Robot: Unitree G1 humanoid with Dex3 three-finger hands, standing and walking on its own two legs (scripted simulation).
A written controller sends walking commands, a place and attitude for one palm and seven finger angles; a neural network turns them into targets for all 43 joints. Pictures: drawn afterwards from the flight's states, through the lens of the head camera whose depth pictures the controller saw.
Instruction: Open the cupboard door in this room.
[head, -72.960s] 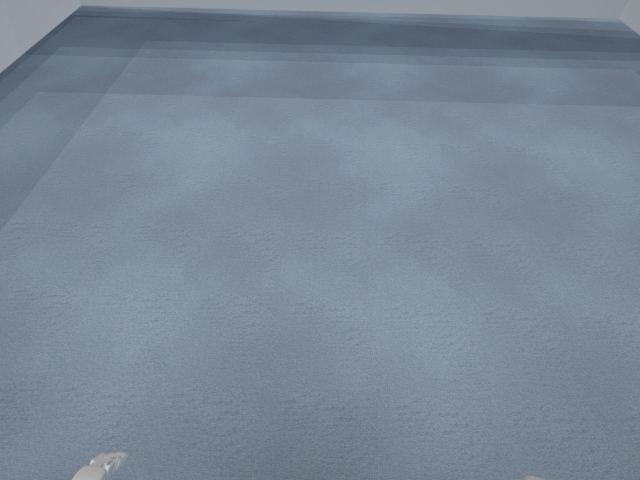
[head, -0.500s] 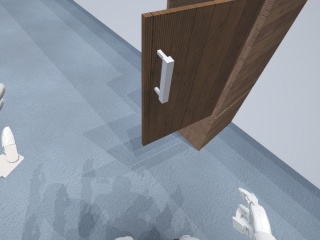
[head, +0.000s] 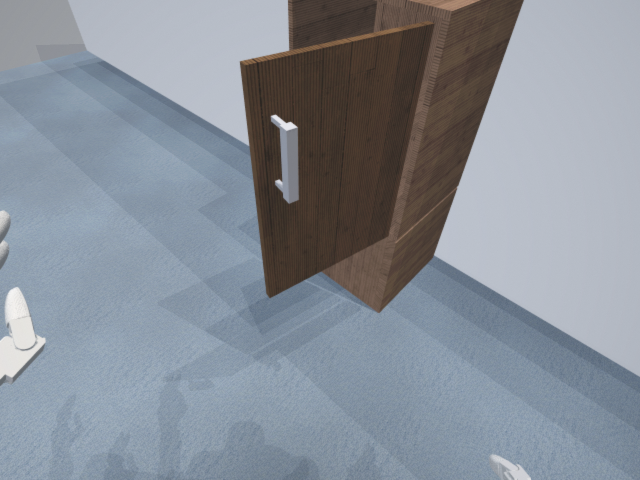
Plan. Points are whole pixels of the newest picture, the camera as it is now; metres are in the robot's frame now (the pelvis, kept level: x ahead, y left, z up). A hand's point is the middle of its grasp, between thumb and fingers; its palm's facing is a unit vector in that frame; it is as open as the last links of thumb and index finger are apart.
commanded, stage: stop stepping back and stand still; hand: left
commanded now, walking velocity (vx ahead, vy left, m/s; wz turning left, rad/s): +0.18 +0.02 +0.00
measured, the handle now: (283, 159) +0.63 +0.11 +0.08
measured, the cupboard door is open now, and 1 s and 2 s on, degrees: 78 78 78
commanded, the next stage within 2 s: let the arm hang, fingers relaxed in 0.40 s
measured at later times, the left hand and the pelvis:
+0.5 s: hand (36, 353) +0.19 +0.28 +0.15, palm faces +0.45 -0.76 -0.47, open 7.4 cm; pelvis -0.01 +0.01 +0.00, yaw +0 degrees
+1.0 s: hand out of the picture -0.09 +0.24 -0.17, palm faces +0.05 -0.97 -0.22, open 7.2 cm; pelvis -0.04 +0.04 +0.01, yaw +2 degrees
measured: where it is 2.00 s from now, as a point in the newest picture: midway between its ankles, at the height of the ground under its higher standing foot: outside the picture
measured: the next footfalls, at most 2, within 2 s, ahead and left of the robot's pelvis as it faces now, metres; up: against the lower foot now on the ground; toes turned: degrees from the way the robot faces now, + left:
left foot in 0.08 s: +0.05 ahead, +0.12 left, +0.00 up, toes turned +2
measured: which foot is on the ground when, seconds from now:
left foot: up 0.00-0.06, down 0.08-1.00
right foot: down 0.00-1.00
